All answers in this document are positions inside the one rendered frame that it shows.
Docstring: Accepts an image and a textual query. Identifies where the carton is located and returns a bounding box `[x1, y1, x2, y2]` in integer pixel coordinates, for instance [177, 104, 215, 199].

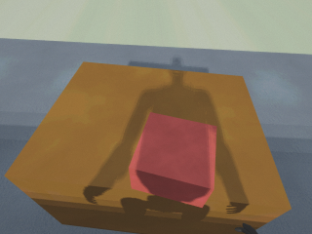
[129, 112, 217, 208]

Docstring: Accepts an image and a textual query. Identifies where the pedestal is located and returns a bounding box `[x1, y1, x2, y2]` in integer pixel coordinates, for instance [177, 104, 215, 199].
[4, 61, 292, 234]

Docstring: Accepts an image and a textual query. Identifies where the robot right hand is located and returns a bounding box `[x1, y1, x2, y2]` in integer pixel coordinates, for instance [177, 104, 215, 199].
[235, 223, 258, 234]

